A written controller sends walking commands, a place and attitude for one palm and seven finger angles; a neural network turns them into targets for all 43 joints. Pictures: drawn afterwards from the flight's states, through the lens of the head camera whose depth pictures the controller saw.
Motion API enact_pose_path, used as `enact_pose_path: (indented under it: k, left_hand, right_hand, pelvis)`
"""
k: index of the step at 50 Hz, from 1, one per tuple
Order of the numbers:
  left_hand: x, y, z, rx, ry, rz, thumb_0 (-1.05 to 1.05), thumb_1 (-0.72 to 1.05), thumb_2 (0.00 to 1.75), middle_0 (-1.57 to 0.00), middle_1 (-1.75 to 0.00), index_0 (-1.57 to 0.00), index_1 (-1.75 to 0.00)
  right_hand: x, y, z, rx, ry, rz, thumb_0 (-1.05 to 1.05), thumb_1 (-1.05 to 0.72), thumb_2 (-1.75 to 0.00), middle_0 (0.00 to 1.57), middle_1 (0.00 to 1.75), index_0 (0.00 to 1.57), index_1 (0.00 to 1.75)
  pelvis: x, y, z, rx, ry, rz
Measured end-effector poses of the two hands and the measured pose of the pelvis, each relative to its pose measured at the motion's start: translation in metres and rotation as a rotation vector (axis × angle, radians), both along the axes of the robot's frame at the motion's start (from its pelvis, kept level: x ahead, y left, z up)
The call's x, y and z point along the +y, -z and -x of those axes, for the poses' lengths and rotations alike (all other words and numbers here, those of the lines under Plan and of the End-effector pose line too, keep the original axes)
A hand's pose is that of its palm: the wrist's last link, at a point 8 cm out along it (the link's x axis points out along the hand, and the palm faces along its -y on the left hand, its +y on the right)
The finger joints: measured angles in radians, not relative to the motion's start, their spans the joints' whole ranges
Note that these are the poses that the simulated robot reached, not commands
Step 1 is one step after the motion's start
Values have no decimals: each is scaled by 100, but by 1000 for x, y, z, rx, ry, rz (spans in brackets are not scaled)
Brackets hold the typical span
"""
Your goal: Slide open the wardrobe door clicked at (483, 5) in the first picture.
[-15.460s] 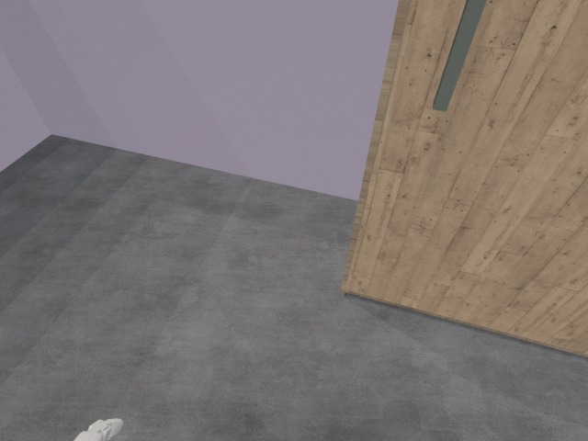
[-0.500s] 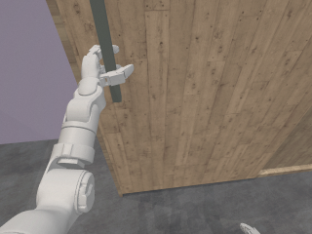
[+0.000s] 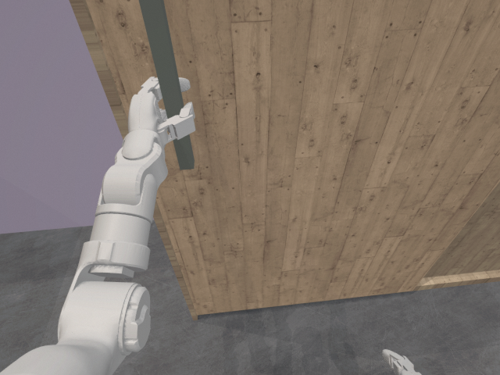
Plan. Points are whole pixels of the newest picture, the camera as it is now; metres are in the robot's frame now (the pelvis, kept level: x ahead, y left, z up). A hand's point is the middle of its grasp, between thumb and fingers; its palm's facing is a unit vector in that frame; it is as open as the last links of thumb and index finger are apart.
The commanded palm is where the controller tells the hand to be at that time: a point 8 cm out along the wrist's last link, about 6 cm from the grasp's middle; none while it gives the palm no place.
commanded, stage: grip the handle and tug to test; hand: left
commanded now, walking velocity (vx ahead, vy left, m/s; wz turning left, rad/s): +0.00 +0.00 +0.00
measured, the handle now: (173, 87) +0.49 +0.14 +0.25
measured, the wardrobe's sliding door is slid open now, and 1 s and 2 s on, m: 0.00 0.00 0.03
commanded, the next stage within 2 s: tug the door sideways, standing still in 0.42 s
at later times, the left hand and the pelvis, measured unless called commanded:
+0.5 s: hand (188, 121) +0.43 +0.11 +0.22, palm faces +0.13 -0.99 +0.00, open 6.3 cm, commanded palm +0.38 +0.15 +0.22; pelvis +0.04 +0.00 +0.01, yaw -4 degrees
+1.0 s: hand (187, 119) +0.44 +0.11 +0.22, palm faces +0.15 -0.98 -0.09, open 6.2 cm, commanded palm +0.42 +0.11 +0.22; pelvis +0.07 -0.02 +0.01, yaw +5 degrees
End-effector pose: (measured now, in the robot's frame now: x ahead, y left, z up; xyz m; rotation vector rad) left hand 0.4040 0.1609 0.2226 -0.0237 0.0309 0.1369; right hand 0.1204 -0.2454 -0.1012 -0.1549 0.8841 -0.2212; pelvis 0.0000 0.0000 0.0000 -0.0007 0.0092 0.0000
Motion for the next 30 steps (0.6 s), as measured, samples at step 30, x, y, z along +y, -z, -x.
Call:
enact_pose_path:
  k: [30]
  left_hand:
    - [0,3,1,-49,10,-29,-3,70,77,-27,-134,-26,-131]
  right_hand:
    - [0,-16,-83,-98,-13,-36,1,-90,-90,20,30,20,30]
  pelvis:
    - [-2,-3,-55,28,68,-13]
